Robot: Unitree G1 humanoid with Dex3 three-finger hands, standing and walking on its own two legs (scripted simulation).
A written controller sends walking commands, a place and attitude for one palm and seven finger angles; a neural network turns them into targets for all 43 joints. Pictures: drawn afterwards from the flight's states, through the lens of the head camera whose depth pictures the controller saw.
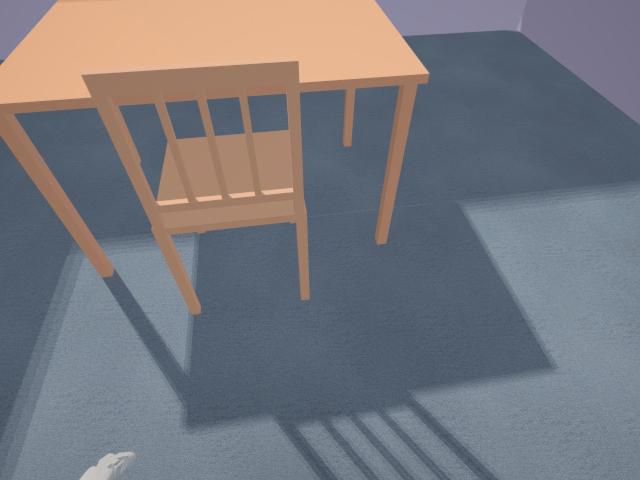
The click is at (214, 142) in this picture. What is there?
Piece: chair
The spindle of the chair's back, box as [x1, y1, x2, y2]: [195, 90, 228, 198]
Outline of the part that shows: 195,90 222,198 228,197 204,91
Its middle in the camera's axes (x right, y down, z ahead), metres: -0.26 -0.21 +0.92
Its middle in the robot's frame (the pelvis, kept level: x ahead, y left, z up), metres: +0.82 +0.30 -0.07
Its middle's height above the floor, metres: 0.69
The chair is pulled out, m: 0.00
